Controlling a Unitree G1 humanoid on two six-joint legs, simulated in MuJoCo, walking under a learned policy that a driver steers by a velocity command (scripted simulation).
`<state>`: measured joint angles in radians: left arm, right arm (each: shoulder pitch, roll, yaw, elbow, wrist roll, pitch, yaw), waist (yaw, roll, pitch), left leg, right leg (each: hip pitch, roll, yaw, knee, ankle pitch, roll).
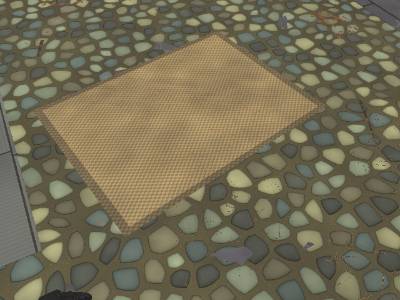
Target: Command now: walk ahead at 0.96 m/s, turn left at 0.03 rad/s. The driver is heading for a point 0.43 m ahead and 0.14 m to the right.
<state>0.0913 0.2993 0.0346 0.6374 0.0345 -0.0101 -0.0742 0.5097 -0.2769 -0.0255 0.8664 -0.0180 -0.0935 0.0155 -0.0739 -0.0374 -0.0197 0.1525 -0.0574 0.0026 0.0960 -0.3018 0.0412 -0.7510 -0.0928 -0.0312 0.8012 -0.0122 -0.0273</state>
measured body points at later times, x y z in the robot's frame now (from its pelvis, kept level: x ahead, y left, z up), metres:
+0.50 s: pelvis +0.41 -0.05 +0.00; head +0.45 -0.05 +0.44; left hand +0.36 +0.22 -0.13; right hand +0.64 -0.27 -0.09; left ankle +0.66 +0.06 -0.69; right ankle +0.25 -0.12 -0.73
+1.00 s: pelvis +0.60 -0.07 +0.00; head +0.61 -0.09 +0.45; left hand +0.72 +0.19 -0.12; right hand +0.71 -0.33 -0.14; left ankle +0.67 +0.03 -0.73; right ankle +0.63 -0.21 -0.73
